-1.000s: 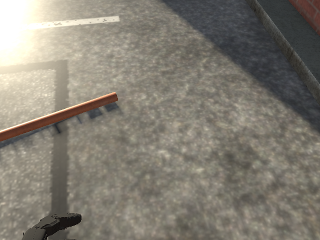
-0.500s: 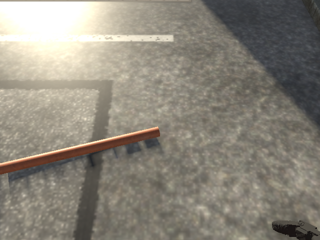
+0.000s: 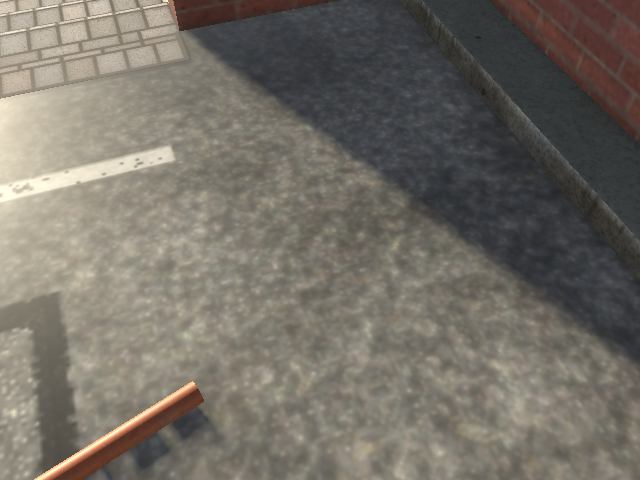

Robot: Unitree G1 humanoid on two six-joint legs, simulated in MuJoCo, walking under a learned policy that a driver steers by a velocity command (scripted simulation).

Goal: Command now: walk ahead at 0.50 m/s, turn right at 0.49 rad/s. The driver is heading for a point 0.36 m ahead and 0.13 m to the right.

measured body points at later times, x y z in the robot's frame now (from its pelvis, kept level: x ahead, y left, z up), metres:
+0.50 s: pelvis +0.28 -0.03 +0.00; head +0.30 -0.04 +0.45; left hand +0.41 +0.23 -0.11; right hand +0.42 -0.31 -0.09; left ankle +0.45 +0.05 -0.72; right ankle +0.17 -0.11 -0.73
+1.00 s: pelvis +0.36 -0.05 +0.00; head +0.37 -0.06 +0.45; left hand +0.49 +0.19 -0.13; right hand +0.42 -0.32 -0.13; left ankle +0.45 +0.05 -0.73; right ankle +0.31 -0.17 -0.73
